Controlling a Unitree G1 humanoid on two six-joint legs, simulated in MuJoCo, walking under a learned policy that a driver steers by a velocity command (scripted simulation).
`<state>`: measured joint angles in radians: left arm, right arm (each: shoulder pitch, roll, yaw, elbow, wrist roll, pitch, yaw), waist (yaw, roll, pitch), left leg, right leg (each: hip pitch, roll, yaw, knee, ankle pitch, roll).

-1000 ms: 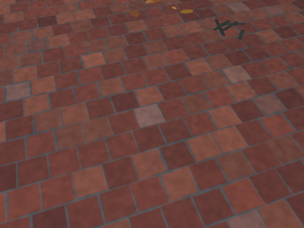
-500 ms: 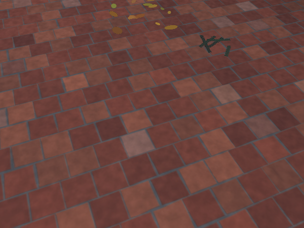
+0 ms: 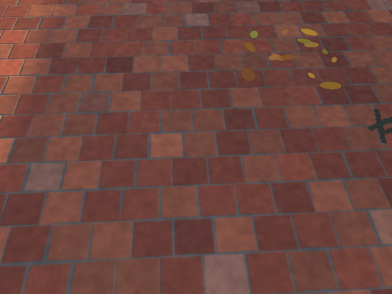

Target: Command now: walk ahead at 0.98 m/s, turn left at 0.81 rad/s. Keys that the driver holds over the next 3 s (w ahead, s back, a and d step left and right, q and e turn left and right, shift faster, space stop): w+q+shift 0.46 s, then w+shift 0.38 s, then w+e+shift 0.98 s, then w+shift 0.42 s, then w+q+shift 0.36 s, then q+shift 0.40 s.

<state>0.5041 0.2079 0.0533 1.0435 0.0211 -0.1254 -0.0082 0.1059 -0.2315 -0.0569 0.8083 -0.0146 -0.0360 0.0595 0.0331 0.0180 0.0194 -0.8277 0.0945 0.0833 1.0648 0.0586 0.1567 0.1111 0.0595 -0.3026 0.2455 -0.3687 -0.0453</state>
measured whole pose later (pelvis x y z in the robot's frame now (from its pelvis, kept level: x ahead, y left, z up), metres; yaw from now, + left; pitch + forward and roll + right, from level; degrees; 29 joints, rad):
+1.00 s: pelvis +0.86 +0.21 -0.01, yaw +33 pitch +3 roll -1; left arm 0.61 0.23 0.02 0.96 0.00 -0.11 -0.02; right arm -0.12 -0.24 0.04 0.60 -0.05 -0.09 0.06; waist 0.13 0.02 0.02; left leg -0.62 0.01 0.02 0.57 -0.06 0.11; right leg 0.20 0.00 -0.01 0.19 -0.41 -0.01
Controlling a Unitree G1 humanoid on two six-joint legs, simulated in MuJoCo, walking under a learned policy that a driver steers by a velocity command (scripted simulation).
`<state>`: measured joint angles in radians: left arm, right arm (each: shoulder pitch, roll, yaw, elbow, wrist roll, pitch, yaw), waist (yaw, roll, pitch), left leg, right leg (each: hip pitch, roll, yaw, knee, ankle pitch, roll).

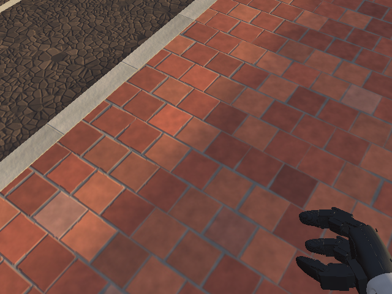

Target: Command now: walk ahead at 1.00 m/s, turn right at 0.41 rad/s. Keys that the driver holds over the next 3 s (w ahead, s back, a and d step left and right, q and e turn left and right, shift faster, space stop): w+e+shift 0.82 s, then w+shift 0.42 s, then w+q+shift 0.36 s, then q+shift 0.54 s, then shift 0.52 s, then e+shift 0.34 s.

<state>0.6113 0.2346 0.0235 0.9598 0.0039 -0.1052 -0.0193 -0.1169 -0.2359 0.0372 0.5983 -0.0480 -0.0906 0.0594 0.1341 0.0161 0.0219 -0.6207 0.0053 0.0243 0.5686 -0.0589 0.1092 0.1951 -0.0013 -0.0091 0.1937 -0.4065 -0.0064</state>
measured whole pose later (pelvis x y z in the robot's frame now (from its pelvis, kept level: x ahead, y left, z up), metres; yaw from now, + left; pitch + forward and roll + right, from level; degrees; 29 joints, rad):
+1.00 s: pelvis +0.86 -0.24 +0.00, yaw -48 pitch +2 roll +2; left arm 0.34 0.36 0.07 0.81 0.02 -0.06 -0.01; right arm 0.15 -0.29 -0.02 0.66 -0.06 -0.08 0.00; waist 0.04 -0.03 0.02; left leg -0.41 -0.01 0.01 0.58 -0.20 -0.02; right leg -0.25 0.11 0.12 1.21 -0.34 -0.12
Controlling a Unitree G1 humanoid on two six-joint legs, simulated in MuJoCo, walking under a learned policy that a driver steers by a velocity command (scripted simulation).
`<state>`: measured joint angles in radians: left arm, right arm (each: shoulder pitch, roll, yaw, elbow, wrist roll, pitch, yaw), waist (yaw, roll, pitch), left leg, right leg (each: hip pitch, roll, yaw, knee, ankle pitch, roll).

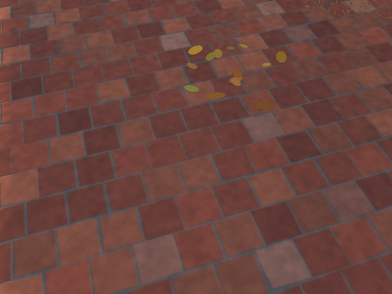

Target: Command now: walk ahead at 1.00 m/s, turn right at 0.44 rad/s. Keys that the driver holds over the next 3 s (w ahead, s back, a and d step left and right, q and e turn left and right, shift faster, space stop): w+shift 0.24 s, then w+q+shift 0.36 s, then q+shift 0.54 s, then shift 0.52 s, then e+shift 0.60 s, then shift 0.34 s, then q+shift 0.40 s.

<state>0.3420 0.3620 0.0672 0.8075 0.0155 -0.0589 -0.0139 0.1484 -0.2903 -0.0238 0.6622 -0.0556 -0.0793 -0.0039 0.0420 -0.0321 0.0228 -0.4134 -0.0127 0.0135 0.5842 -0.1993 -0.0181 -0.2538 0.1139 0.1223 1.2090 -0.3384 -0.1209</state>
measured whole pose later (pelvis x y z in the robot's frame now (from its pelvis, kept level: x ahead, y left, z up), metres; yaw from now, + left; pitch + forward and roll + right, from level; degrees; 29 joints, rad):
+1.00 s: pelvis +0.82 +0.01 +0.01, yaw +28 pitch +2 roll -1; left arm -0.01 0.27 0.02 0.57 0.02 -0.08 0.03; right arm 0.22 -0.32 -0.08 0.66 0.02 -0.02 0.01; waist -0.05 0.01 0.10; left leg -0.36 -0.21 -0.11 0.44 -0.08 0.16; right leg -0.65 -0.03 0.21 1.12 -0.39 0.10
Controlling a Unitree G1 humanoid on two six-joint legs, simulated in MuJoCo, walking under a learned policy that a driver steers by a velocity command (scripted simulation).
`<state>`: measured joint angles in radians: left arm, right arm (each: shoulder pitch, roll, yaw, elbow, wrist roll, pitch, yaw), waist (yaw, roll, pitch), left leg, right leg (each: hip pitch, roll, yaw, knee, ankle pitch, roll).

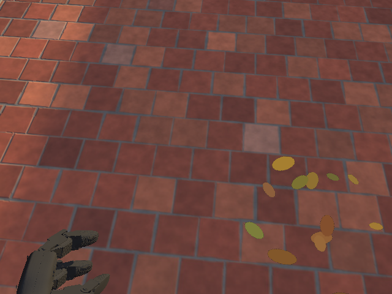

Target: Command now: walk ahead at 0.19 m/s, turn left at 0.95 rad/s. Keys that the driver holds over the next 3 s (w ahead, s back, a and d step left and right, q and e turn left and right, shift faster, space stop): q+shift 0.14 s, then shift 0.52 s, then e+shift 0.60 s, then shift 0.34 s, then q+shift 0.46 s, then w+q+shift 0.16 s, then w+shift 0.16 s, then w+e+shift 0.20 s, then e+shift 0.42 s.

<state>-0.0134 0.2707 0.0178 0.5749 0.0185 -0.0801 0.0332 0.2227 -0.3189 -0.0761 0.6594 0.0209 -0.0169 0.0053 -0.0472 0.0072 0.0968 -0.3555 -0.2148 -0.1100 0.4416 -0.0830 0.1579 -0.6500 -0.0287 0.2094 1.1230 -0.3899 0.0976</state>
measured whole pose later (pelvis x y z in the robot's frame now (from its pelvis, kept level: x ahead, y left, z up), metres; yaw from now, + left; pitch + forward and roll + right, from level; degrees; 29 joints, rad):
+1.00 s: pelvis +0.15 -0.08 -0.01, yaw +8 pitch +2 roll +1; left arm 0.21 0.31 0.08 0.64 -0.03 0.05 -0.03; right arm 0.15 -0.28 -0.08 0.68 0.01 0.03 -0.04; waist 0.00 0.03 0.04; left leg -0.20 0.07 0.13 0.59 -0.41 -0.02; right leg -0.43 -0.04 -0.06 0.75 -0.33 0.03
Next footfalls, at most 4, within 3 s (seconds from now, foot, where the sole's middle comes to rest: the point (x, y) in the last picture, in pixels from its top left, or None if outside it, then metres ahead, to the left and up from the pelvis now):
0.22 right None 0.28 -0.15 -0.77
0.58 left None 0.11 0.05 -0.77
1.02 right None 0.23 -0.18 -0.77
1.52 left None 0.30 0.02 -0.77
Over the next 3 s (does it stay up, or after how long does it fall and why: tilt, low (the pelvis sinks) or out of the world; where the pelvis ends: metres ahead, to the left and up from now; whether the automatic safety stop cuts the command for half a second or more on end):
stays up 0.62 0.15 0.00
